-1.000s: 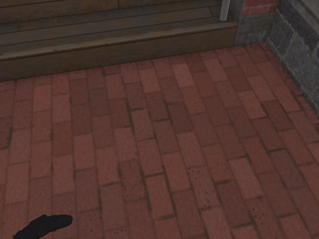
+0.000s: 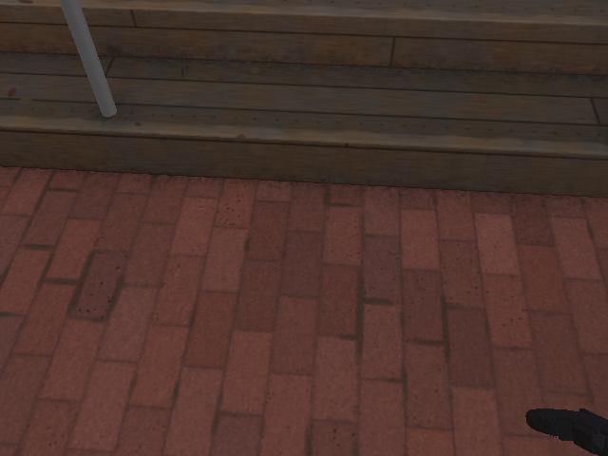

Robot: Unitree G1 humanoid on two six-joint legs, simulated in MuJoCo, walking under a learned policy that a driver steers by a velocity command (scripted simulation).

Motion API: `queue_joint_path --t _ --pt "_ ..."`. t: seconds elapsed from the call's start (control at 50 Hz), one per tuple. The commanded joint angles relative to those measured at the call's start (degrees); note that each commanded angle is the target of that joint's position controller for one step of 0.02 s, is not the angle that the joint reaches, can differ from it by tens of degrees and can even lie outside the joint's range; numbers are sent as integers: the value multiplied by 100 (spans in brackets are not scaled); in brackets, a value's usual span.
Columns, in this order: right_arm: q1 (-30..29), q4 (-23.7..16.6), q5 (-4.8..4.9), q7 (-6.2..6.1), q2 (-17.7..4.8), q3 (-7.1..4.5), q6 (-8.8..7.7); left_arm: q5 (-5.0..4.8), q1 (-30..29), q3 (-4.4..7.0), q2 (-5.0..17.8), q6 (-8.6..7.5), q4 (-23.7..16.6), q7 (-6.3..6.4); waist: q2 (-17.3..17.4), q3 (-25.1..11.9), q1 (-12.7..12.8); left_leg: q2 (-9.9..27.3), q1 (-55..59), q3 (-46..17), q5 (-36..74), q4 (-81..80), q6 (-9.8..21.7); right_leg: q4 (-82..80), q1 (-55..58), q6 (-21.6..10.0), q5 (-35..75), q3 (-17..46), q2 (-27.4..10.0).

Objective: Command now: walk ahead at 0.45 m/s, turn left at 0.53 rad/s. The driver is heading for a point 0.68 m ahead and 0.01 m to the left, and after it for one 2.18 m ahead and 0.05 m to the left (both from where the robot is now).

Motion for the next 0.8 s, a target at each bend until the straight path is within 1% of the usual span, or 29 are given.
queue_joint_path --t 0.02,0.04,0.06,0.08,0.1,0.12,0.14,0.16,0.18,0.22,0.26,0.3,0.36,0.42,0.5,0.54,0.56,0.58,0.6,0.62,0.64,0.66,0.68,0.7,0.72,0.74,0.76,0.78,0.8 --pt "288 -393 -28 22 -580 -245 -9 -113 -392 278 1222 -57 -325 41 -855 -323 -731 -620 1585 599 57 -560 371 775 -479 -762 5651 85 -1109" --pt "1110 -167 -28 -24 -845 -412 33 -114 -363 256 1167 -54 -339 56 -727 -728 -1168 -848 2815 613 287 -772 596 1805 -893 -629 5811 -60 -983" --pt "2051 50 0 -134 -1178 -588 104 14 -379 179 965 -93 -426 70 -368 -1067 -1637 -554 4375 -88 300 -737 850 3396 -2191 -393 4467 -70 -804" --pt "1891 -8 5 -209 -1880 -629 62 254 11 -81 78 -186 -792 8 1416 -1478 -921 1089 5652 -3402 -624 -1516 1731 5622 -4302 -82 -844 308 221" --pt "2069 -207 -43 -164 -1571 -522 -36 32 -372 -43 547 -381 -904 -62 918 -2422 -1319 1603 5924 -5252 -1993 -2605 2172 6360 -4851 -126 -919 1652 378" --pt "1816 -110 -89 -139 -1253 -436 -125 -189 -912 48 856 -450 -1057 -83 554 -1486 -1314 1448 5346 -4529 -1926 -2776 1855 6326 -5342 -204 -281 1631 133" --pt "1473 -125 -77 -141 -1091 -376 -174 -132 -995 6 800 -497 -1091 -51 245 -927 -1067 1212 4445 -3782 -1386 -2764 1677 5857 -5168 -283 248 1583 -119" --pt "1073 -176 -103 -141 -948 -324 -196 21 -952 17 777 -493 -1005 4 14 -640 -787 950 3624 -3201 -628 -2724 1509 5408 -4728 -278 551 1587 -305" --pt "831 -250 -179 -144 -831 -281 -218 101 -804 55 813 -437 -962 15 129 -546 -550 741 3067 -2803 -63 -2787 1437 5113 -4309 -278 746 1649 -420" --pt "712 -240 -178 -170 -786 -266 -259 152 -698 59 742 -301 -911 10 203 -481 -395 588 2535 -2475 493 -2953 1476 4762 -4001 -182 910 1564 -416" --pt "871 -121 -127 -231 -828 -274 -283 216 -910 19 597 -215 -946 27 100 -350 -420 453 2204 -2126 826 -3008 1478 4263 -4011 -41 1224 1463 -337" --pt "1081 9 -115 -310 -880 -285 -268 222 -1380 -41 450 -204 -1056 25 122 -210 -576 336 2187 -1900 917 -3015 1373 3473 -4182 57 1927 1432 -255" --pt "1360 207 -78 -354 -848 -265 -250 175 -1976 -132 263 -256 -1129 -57 271 -175 -860 165 2212 -1593 740 -2954 1101 2187 -3814 60 2994 1363 -77" --pt "1687 418 -47 -351 -920 -273 -252 92 -2496 -154 279 -315 -1252 -149 292 -24 -1093 321 2462 -1732 475 -2881 1069 1585 -3642 -15 3245 1336 32" --pt "1975 622 -79 -364 -963 -282 -179 49 -2810 -134 411 -379 -1412 -280 395 58 -1220 756 3604 -1997 1158 -2453 1063 1151 -4105 -317 2476 1248 90" --pt "1967 686 -86 -379 -999 -294 -120 23 -2624 -113 461 -385 -1397 -315 502 4 -1105 837 3944 -1901 2160 -2206 948 1017 -3852 -545 1906 1075 205" --pt "1867 679 -83 -390 -1029 -295 -101 29 -2263 -58 549 -389 -1313 -308 541 -220 -888 729 3974 -1700 3293 -1820 854 898 -3260 -698 1768 905 392" --pt "1745 654 -97 -404 -987 -266 -87 44 -1532 42 716 -394 -1111 -292 464 -729 -501 472 3844 -1373 4256 -1016 710 785 -2180 -920 2063 861 483" --pt "1605 517 -185 -426 -851 -185 -105 86 -490 123 1002 -387 -941 -270 174 -1551 -34 240 2965 -1125 3628 361 505 1015 -483 -1369 2472 1741 -230" --pt "2160 442 -184 -403 -538 -81 -208 106 148 267 1466 -339 -821 -270 -1277 -2228 -124 -727 683 -592 689 2537 -59 761 1619 -2346 1635 4220 -1422" --pt "2007 370 -222 -377 -674 -67 -323 -101 175 165 1050 -300 -750 -299 -1546 -2111 -91 -812 -410 -900 -1976 3107 -126 26 1923 -2412 752 5456 -1629" --pt "1460 250 -77 -313 -932 -129 -414 -115 -190 86 798 -240 -831 -253 -1080 -1209 -60 -459 -930 -991 -1629 3310 -106 -129 1274 -2162 267 4857 -1505" --pt "1039 166 -66 -288 -884 -97 -489 -12 -465 58 723 -179 -942 -215 -509 -698 -110 -251 -902 -851 -1234 3107 -82 -247 504 -2011 521 4273 -1278" --pt "843 99 -173 -277 -821 -100 -533 22 -642 29 651 -140 -971 -199 -180 -286 -266 -94 -790 -770 -953 2612 -115 -401 -171 -1925 999 3903 -1064" --pt "849 80 -262 -286 -785 -126 -540 68 -731 -7 576 -136 -1012 -178 -213 -192 -433 34 -494 -748 -747 2249 -161 -532 -576 -1860 1498 3636 -871" --pt "935 73 -283 -288 -710 -115 -530 73 -788 -9 581 -123 -1028 -165 -390 -192 -551 56 -281 -692 -671 1987 -237 -621 -825 -1868 1847 3492 -741" --pt "1277 282 -705 -209 -511 12 -259 239 -453 50 744 -92 -691 -170 -153 -272 -718 -19 301 -387 -759 1891 -315 -463 -1321 -1711 3000 3032 -586" --pt "1381 263 -686 -177 -393 40 -149 232 -409 78 817 -85 -654 -172 -352 -288 -796 -78 493 -251 -736 1705 -378 -419 -1573 -1697 3508 2719 -390" --pt "1235 205 -603 -160 -378 68 -99 192 -419 90 830 -73 -621 -171 -529 -250 -793 -88 516 -172 -591 1433 -438 -463 -1733 -1683 3535 2581 -270"
Velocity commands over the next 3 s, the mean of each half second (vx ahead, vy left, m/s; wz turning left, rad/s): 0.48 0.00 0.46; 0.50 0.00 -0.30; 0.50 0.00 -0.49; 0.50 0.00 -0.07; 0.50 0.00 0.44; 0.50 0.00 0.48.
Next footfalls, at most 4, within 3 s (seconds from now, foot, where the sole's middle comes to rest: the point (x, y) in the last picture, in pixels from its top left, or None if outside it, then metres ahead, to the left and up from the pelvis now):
0.06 left None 0.19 0.12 -0.76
0.60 right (355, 427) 0.51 -0.01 -0.76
1.04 left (267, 326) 0.73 0.21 -0.76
1.54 right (377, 260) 0.95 -0.05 -0.76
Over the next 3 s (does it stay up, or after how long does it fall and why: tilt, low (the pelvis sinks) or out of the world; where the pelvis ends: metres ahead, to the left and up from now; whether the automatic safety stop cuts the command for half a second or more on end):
stays up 1.68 0.03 0.32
